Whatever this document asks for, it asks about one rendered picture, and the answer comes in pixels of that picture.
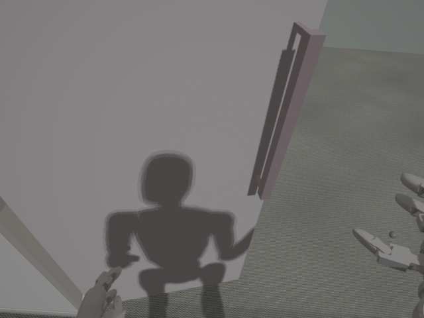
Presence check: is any robot right hand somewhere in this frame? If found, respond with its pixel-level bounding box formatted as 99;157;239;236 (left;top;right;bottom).
352;173;424;280

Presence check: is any fridge door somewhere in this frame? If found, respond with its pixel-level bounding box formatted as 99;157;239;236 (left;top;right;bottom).
0;0;328;303

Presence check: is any robot left hand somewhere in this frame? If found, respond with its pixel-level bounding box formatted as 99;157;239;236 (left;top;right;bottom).
76;266;126;318

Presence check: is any handle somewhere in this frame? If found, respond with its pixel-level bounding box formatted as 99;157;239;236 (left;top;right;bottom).
255;22;326;200

